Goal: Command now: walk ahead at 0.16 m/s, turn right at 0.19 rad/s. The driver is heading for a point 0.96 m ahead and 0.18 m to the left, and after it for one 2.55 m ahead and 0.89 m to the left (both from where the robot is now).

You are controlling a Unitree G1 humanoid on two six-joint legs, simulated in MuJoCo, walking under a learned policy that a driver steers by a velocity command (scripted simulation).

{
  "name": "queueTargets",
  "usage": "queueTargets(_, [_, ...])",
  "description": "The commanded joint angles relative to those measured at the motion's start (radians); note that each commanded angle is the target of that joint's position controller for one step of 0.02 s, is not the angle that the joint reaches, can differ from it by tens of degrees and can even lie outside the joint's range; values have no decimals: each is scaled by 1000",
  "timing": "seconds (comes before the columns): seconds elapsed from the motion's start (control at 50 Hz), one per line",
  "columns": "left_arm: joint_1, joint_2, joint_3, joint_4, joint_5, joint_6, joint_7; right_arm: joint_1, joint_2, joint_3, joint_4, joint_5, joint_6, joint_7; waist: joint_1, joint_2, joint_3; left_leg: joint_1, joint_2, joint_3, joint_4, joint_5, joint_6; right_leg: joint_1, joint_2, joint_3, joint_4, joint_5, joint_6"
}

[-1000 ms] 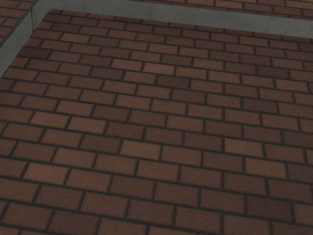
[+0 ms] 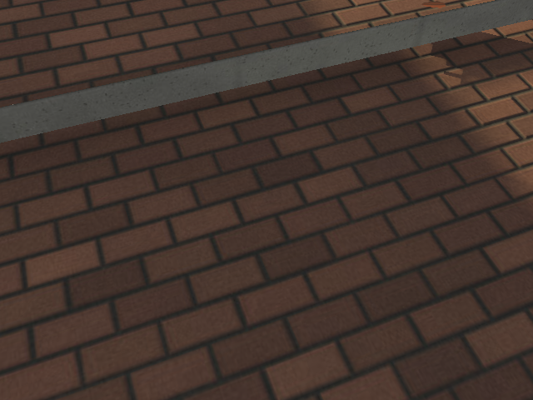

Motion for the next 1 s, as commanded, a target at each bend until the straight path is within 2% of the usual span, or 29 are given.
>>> queueTargets(0.02, [102, 49, 7, -20, 22, 30, -15, 101, -80, -16, -4, 5, -3, -6, -18, 126, -157, 220, 262, -221, -187, 649, 158, -78, -75, 4, 10, 52, 32])
queueTargets(0.06, [119, 33, 0, -8, 15, 45, -18, 93, -90, -16, 12, -2, -10, -3, 6, 134, -180, 167, 240, -162, -197, 680, 165, -8, -65, -12, -57, 81, 41])
queueTargets(0.12, [71, 7, -18, -3, 16, 56, -15, 73, -95, -12, 32, -7, -7, -2, 10, 157, -181, 129, 218, -112, -213, 551, 161, 48, -92, -51, -270, 107, 44])
queueTargets(0.16, [21, 5, -28, -1, 16, 65, -11, 97, -107, -16, 50, -7, 8, -1, -18, 182, -179, 117, 209, -125, -229, 335, 157, 89, -104, -84, -381, 122, 41])
queueTargets(0.2, [-9, 12, -32, 4, 15, 69, -7, 113, -123, -23, 62, -5, 29, -1, -33, 179, -160, 94, 208, -161, -241, 74, 152, 122, -105, -107, -473, 141, 35])
queueTargets(0.24, [-15, 2, -40, 16, 20, 59, -2, 98, -119, -21, 65, 4, 49, -5, -14, 134, -114, 12, 191, -179, -232, -162, 112, 214, -106, -115, -650, 230, 13])
queueTargets(0.26, [-31, 16, -42, 13, 28, 49, 3, 119, -103, -17, 73, 0, 52, -7, -16, 88, -86, -32, 180, -189, -227, -234, 69, 246, -143, -56, -735, 272, -2])
queueTargets(0.28, [-31, 57, -40, 8, 39, 36, 11, 134, -73, -10, 67, 0, 52, -4, -31, 0, -79, -51, 140, -160, -160, -245, 24, 253, -267, 94, -821, 272, -27])
queueTargets(0.3, [-92, 100, -32, 16, 14, 31, 13, 200, -35, -4, 83, 17, 57, -2, -101, -131, -52, 70, 36, -60, -145, -200, -6, 68, -331, 175, -868, 197, -73])
queueTargets(0.32, [-120, 43, -46, 20, 6, 24, 7, 193, -54, -7, 115, 12, 62, -5, -90, -97, -41, 222, 47, -64, -138, -123, -17, -50, -313, 160, -897, 99, -65])
queueTargets(0.34, [-127, 20, -53, 33, 4, 17, 6, 188, -62, -12, 126, 9, 62, -5, -93, -86, -30, 266, 59, -79, -148, -76, -18, -69, -268, 123, -897, 72, -38])
queueTargets(0.38, [-101, 24, -51, 63, 1, 10, 11, 193, -87, -21, 150, 5, 59, -5, -82, -78, -26, 256, 84, -100, -155, -44, -9, -16, -219, 71, -880, 142, -14])
queueTargets(0.44, [-63, 14, -49, 100, -3, 8, 14, 199, -66, -15, 187, 6, 52, -9, -64, -11, -35, 205, 92, -107, -182, -34, -8, 81, -214, 48, -842, 256, -23])
queueTargets(0.48, [-57, 10, -49, 117, -2, 8, 15, 193, -59, -14, 207, 7, 52, -12, -58, 9, -39, 208, 92, -107, -188, -29, -11, 97, -214, 43, -834, 282, -28])
queueTargets(0.68, [-39, -7, -55, 200, -3, 8, 23, 207, -43, -10, 296, 7, 60, -26, -58, 26, -42, 247, 102, -110, -184, 14, -5, 118, -208, 23, -830, 347, -28])
queueTargets(0.88, [-3, -34, -65, 259, -2, 11, 29, 214, -22, -4, 353, 7, 66, -34, -59, 20, -24, 252, 104, -110, -178, 23, -2, 121, -204, 13, -830, 361, -24])
queueTargets(0.9, [11, -37, -66, 267, -1, 12, 28, 221, -17, -3, 360, 6, 67, -33, -57, 18, -43, 259, 94, -104, -180, -54, -1, 127, -196, 11, -841, 273, -28])
queueTargets(0.94, [27, -5, -50, 268, 2, 20, 27, 217, -34, -13, 355, 3, 74, -30, -52, -6, -16, 210, 43, -72, -121, -316, 19, 88, -173, 21, -836, -31, -60])
queueTargets(0.98, [52, 10, -38, 261, 5, 27, 22, 187, -26, -16, 334, -6, 78, -21, -33, -33, 75, 77, 18, -64, -60, -477, 35, 41, -209, 102, -878, -277, -107])
queueTargets(1.0, [85, 15, -32, 266, 4, 26, 21, 163, -2, -12, 319, -9, 73, -15, -16, -69, 102, 9, -1, -39, 8, -446, 32, 69, -257, 179, -919, -329, -135])
Velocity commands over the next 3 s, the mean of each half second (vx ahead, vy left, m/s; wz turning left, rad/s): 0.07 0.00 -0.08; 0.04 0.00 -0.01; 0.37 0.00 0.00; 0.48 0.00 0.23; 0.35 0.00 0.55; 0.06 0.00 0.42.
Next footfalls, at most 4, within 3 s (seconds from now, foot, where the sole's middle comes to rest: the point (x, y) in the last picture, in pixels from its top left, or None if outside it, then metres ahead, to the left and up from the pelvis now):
0.28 right None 0.09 -0.11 -0.77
1.62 right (303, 371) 0.51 -0.06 -0.77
2.18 left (242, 271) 0.77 0.11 -0.77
2.70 right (267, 200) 1.02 0.05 -0.77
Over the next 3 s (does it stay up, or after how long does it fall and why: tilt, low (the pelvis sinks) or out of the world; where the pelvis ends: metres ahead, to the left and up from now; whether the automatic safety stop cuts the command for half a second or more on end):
stays up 0.88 0.07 0.01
